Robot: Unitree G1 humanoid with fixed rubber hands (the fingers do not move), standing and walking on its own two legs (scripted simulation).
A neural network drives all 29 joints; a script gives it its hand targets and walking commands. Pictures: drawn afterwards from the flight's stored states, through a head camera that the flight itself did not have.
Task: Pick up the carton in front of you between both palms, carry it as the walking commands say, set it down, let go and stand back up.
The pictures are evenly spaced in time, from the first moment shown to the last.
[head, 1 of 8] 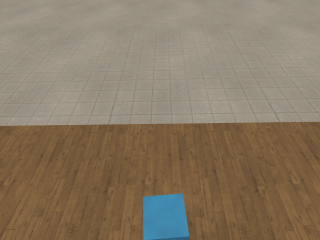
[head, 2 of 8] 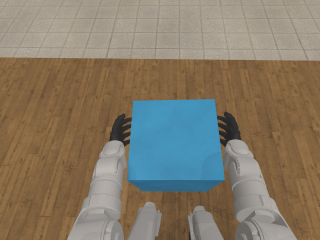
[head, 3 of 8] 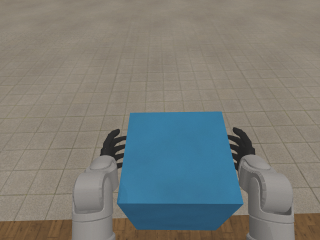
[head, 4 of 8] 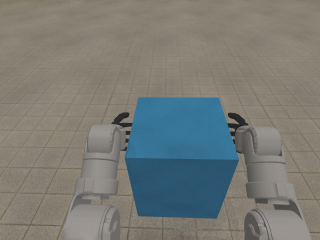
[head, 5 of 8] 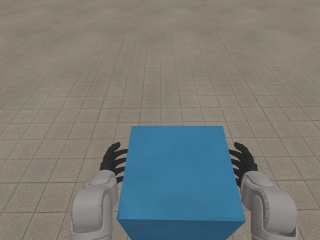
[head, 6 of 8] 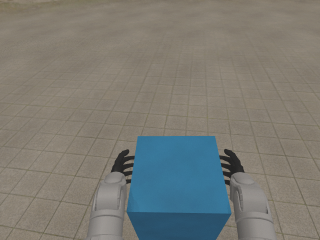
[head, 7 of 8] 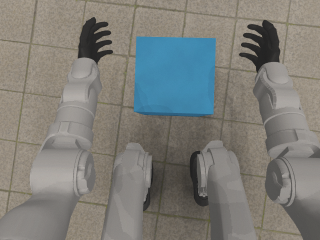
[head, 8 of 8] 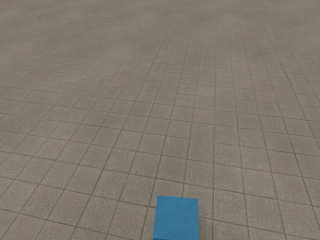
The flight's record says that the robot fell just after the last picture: no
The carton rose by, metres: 0.72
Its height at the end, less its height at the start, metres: -0.08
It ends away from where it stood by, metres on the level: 3.93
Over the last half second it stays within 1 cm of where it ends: yes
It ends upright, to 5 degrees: yes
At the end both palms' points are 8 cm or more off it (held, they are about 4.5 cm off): yes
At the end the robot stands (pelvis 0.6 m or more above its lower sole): yes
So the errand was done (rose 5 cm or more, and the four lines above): yes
